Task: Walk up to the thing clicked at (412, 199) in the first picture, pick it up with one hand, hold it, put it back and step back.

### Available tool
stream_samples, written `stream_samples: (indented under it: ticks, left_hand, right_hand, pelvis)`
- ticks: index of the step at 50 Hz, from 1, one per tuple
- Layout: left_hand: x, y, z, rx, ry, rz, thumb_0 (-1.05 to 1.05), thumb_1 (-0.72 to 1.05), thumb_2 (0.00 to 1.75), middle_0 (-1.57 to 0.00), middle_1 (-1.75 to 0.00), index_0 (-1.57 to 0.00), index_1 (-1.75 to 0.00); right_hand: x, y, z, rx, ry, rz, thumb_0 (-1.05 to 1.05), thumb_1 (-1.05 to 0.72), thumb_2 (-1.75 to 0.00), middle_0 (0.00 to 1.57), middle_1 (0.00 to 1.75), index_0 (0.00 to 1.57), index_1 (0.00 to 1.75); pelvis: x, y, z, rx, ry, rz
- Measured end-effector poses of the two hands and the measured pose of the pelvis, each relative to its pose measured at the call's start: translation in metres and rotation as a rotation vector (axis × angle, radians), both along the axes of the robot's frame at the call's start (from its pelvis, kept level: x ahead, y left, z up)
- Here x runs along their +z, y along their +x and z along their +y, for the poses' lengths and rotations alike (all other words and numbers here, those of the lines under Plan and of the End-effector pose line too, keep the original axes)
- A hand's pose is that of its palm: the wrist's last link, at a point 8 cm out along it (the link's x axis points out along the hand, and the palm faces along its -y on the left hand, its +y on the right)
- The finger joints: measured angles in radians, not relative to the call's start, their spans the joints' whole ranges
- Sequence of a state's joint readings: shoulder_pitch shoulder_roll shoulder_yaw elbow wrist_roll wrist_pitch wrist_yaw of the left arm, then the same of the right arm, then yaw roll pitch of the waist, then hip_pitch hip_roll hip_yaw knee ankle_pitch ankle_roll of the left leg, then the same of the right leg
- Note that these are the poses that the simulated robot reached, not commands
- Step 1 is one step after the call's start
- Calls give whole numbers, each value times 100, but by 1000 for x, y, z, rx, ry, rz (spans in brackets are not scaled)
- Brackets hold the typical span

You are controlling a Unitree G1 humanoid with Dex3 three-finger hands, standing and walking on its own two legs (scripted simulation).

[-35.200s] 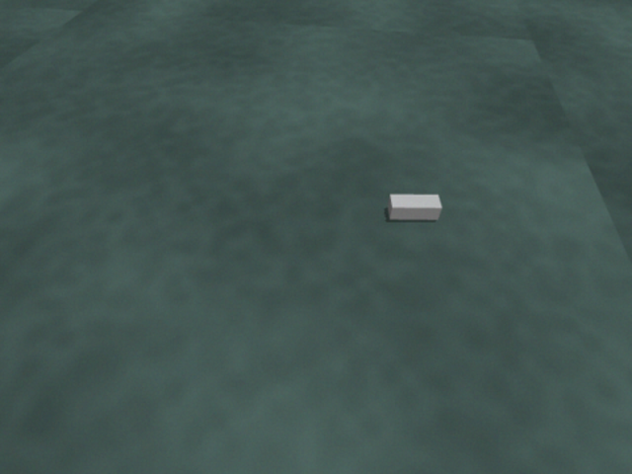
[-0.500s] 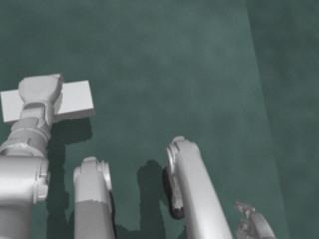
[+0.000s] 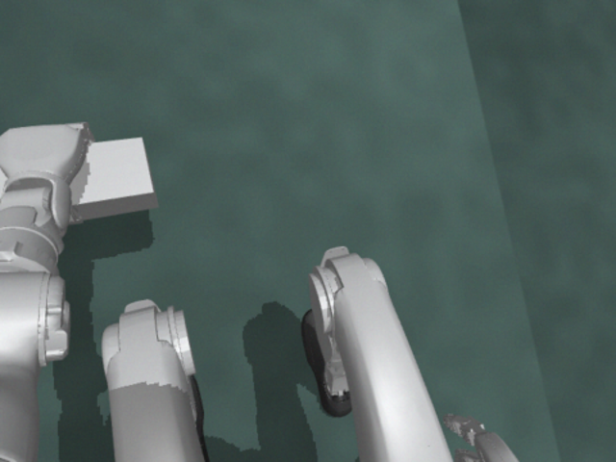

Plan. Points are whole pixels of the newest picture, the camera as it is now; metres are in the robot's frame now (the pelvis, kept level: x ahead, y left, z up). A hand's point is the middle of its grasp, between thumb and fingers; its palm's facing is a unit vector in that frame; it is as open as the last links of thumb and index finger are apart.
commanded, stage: crouch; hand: left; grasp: from above
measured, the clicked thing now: (70, 185) +0.51 +0.21 -0.20
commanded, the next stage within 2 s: lower in 0.22 s
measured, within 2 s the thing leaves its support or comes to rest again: neither
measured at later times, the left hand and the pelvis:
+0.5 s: hand (70, 184) +0.51 +0.21 -0.21, palm faces -0.47 -0.01 -0.88, open 11.2 cm; pelvis +0.00 +0.01 -0.03, yaw -2 degrees
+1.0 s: hand (86, 189) +0.52 +0.21 -0.27, palm faces -0.46 -0.03 -0.89, open 11.2 cm; pelvis +0.00 +0.01 -0.05, yaw -5 degrees
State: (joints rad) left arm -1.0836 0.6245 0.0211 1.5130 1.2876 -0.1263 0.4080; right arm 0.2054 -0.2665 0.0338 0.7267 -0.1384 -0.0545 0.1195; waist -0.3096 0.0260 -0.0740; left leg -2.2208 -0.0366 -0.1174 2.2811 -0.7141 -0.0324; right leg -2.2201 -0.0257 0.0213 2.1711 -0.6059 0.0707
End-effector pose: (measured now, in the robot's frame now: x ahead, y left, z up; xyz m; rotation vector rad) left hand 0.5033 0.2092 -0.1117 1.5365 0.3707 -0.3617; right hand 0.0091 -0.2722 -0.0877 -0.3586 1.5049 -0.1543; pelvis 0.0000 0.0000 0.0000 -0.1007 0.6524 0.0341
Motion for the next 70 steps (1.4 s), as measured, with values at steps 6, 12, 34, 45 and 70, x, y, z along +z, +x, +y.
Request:
stream_samples:
  ticks: [6, 12, 34, 45, 70]
  left_hand:
    - [-9, 5, 1, 12, 1, -3, -2, -16, 63, -60, -69, -58, -68]
    - [-20, 9, 2, 6, 6, 3, -2, -16, 63, -60, -70, -57, -68]
    - [-69, 17, 1, -8, -18, 18, -2, -17, 63, -60, -69, -58, -67]
    - [-89, 22, -1, -4, -16, -4, -2, -17, 63, -61, -69, -58, -67]
    - [-127, 25, 1, 16, -44, 8, -2, -16, 62, -60, -69, -58, -67]
  right_hand:
    - [-8, -9, 6, 3, 8, 11, 0, -91, -90, 21, 29, 21, 30]
    - [-13, -12, 11, 11, 15, 23, 0, -91, -90, 21, 29, 21, 30]
    - [-20, -15, 11, 67, 16, 65, 0, -92, -90, 20, 29, 21, 30]
    - [-24, -23, 19, 70, 45, 86, 0, -92, -90, 20, 29, 20, 30]
    - [-8, -43, 28, 111, 48, 128, 0, -91, -89, 20, 29, 20, 30]
  pelvis:
    - [-11, -2, 2, -2, -9, -7]
    - [-18, -1, 4, -4, -18, -6]
    - [-41, 2, 6, -12, -49, -21]
    - [-51, 5, 8, -24, -65, -31]
    - [-61, 3, 13, -44, -110, -77]
